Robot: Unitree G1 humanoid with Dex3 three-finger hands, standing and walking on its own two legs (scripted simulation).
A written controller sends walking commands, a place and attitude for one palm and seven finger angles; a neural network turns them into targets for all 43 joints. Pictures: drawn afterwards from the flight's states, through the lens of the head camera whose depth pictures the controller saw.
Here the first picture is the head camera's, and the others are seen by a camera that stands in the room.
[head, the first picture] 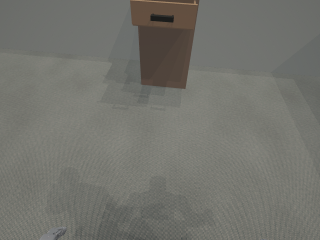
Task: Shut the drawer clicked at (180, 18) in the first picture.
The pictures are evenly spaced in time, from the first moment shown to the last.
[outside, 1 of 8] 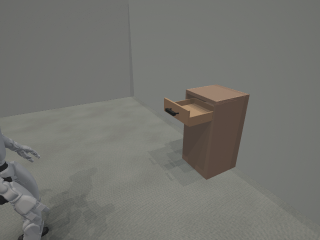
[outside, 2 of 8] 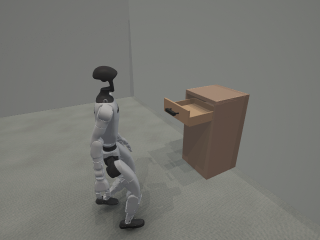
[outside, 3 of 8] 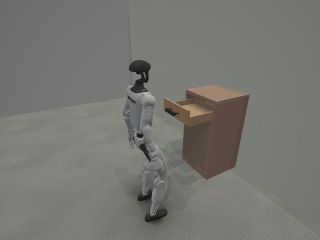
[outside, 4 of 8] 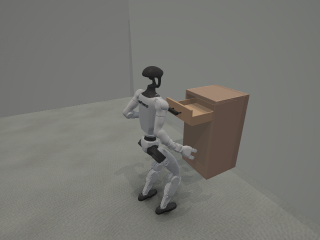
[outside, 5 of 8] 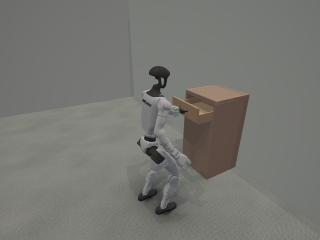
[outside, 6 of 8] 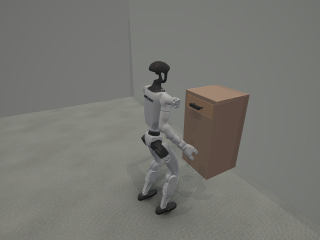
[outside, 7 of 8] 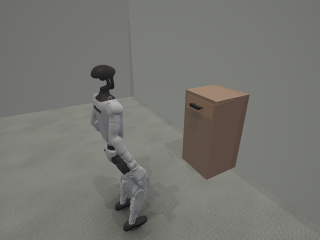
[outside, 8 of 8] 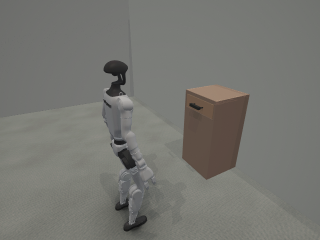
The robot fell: no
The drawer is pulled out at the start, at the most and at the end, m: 0.29 0.29 0.00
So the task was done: yes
